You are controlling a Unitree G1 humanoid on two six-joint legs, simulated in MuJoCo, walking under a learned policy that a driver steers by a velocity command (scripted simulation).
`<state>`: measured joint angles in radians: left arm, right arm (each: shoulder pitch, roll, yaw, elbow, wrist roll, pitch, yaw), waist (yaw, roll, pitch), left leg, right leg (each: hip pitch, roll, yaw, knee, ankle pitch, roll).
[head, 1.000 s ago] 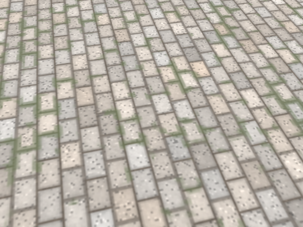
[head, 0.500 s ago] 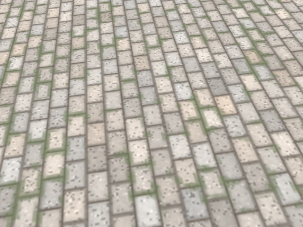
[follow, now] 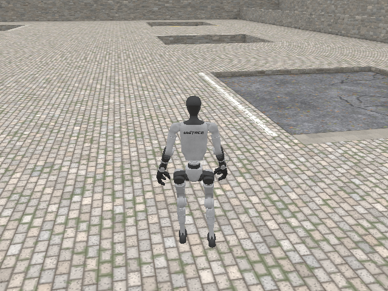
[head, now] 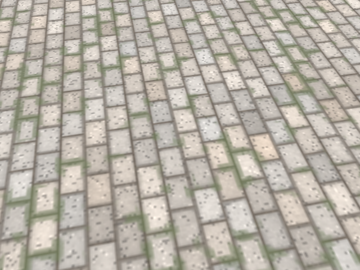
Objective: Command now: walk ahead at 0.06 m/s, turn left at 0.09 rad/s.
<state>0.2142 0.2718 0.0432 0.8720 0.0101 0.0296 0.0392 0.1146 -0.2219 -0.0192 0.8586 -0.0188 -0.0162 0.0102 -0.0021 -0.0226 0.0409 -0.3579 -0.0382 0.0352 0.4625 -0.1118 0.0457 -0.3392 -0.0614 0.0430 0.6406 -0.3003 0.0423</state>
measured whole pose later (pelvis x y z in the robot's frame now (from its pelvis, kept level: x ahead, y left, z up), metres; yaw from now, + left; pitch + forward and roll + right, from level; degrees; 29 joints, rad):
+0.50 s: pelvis +0.05 +0.00 +0.01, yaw +13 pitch +3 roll -2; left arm 0.10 0.28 0.08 0.81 0.00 -0.01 0.07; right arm 0.16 -0.29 -0.07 0.78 0.01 0.02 -0.02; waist -0.02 0.00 0.05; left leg -0.35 -0.07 -0.10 0.47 -0.16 0.06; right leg -0.48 0.01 0.07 0.97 -0.45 0.08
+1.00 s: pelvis +0.07 -0.02 +0.01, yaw +23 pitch +1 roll +1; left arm 0.26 0.26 0.05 0.86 -0.02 -0.02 0.03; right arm 0.20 -0.28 -0.06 0.82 0.02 0.00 -0.01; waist 0.04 0.00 -0.01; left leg -0.26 -0.01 -0.01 0.57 -0.35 -0.02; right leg -0.18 -0.01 0.04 0.39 -0.23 -0.02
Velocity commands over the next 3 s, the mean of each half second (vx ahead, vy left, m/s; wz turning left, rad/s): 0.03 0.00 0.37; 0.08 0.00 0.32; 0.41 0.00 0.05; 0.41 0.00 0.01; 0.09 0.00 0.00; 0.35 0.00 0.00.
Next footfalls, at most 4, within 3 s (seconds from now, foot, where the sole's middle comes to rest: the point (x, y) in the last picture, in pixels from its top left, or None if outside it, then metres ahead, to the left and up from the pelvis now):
0.02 right None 0.07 -0.15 -0.77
0.68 right None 0.15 -0.12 -0.77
1.04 left None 0.04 0.10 -0.77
1.48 right None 0.47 0.01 -0.77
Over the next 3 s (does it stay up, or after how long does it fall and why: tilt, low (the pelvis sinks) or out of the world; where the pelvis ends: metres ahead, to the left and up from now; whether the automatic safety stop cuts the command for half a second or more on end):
stays up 0.79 0.27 0.01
